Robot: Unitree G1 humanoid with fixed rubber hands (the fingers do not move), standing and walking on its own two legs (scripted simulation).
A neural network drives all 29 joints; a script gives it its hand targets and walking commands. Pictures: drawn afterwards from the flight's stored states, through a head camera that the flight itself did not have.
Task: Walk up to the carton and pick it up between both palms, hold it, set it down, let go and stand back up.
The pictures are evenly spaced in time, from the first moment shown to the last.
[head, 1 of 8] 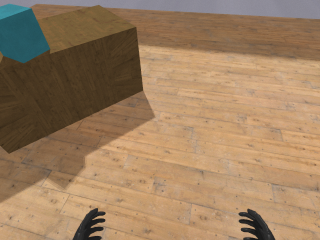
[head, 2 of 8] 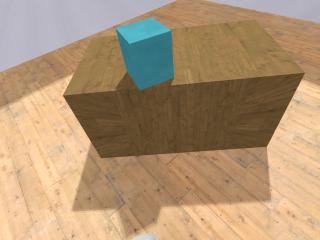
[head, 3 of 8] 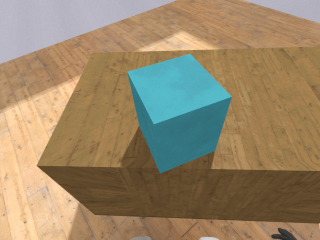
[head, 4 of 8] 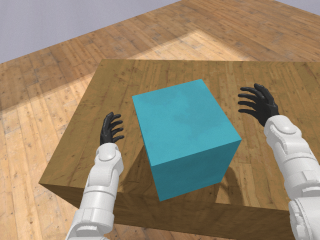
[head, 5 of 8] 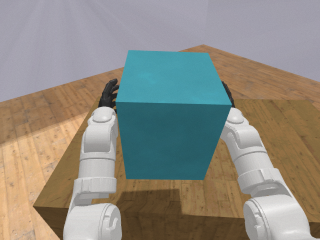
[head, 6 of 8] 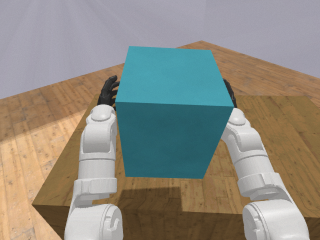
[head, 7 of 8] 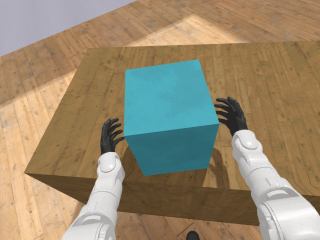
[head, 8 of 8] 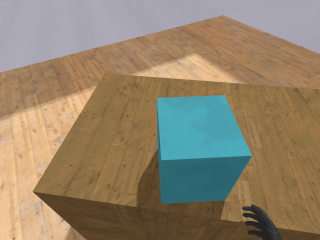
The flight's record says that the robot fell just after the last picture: no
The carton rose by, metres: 0.21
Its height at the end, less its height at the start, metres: +0.00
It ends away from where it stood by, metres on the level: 0.04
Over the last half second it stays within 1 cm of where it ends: yes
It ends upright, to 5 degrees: yes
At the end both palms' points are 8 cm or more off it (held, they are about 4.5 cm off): yes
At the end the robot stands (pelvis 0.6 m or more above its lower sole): yes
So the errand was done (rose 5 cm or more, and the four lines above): yes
